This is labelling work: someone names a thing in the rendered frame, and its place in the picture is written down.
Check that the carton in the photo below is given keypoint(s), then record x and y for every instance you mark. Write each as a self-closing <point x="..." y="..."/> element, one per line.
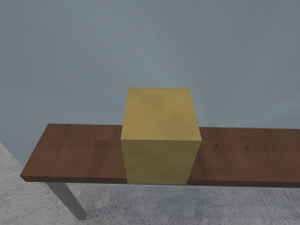
<point x="160" y="136"/>

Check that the table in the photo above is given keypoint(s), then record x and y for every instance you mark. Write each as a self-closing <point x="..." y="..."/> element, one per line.
<point x="248" y="157"/>

